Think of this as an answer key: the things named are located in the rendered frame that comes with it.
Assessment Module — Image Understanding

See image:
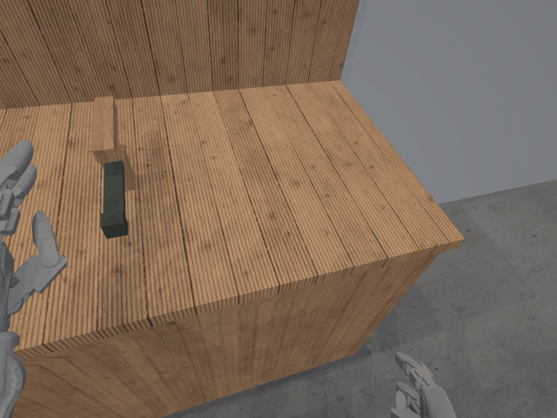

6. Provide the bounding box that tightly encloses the tap lever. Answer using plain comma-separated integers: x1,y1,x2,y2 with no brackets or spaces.
101,161,128,239

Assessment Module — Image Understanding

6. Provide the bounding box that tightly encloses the robot right hand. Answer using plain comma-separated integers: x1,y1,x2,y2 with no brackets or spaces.
391,352,457,418

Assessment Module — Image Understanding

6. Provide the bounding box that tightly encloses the robot left forearm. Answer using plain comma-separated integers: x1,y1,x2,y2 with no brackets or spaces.
0,331,26,418

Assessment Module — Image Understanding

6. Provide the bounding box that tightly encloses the counter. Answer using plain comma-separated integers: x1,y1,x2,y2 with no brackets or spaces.
0,0,465,418

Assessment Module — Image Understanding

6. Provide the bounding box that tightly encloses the robot left hand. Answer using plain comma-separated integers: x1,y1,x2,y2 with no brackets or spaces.
0,139,67,332

